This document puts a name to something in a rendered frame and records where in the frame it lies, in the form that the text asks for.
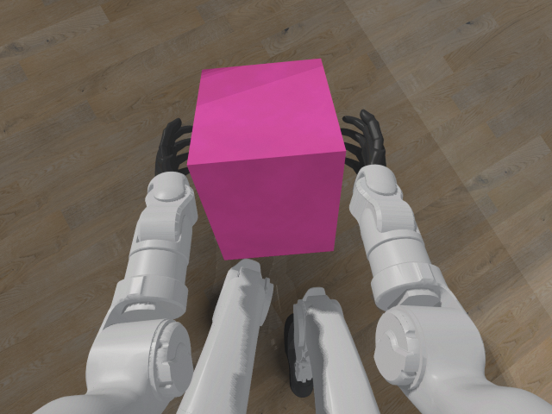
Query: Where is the left robot upper arm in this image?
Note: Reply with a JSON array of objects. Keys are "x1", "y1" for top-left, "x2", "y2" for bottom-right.
[{"x1": 32, "y1": 318, "x2": 193, "y2": 414}]

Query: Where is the robot right shin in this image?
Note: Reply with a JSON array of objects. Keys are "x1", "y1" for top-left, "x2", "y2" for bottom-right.
[{"x1": 294, "y1": 287, "x2": 343, "y2": 381}]

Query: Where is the robot left shin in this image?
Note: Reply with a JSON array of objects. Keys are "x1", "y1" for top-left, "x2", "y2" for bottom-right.
[{"x1": 212, "y1": 259, "x2": 262, "y2": 322}]

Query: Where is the robot shin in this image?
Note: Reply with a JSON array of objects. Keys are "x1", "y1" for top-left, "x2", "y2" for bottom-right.
[
  {"x1": 294, "y1": 287, "x2": 343, "y2": 381},
  {"x1": 212, "y1": 259, "x2": 262, "y2": 322}
]

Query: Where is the robot left forearm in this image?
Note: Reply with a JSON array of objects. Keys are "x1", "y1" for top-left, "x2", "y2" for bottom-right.
[{"x1": 85, "y1": 172, "x2": 198, "y2": 387}]

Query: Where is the right robot upper arm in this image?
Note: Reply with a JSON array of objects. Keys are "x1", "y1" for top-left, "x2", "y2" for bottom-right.
[{"x1": 374, "y1": 305, "x2": 552, "y2": 414}]

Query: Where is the left robot hand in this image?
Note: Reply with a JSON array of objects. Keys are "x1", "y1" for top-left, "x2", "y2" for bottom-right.
[{"x1": 155, "y1": 118, "x2": 193, "y2": 176}]

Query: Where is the right robot hand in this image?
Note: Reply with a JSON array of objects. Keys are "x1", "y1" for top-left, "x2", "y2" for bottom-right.
[{"x1": 340, "y1": 110, "x2": 386, "y2": 174}]

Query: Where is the carton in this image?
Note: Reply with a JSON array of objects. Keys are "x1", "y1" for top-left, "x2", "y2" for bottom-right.
[{"x1": 187, "y1": 59, "x2": 346, "y2": 260}]

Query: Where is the robot right forearm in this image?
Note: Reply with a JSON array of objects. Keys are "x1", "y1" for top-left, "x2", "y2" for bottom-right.
[{"x1": 349, "y1": 165, "x2": 486, "y2": 365}]

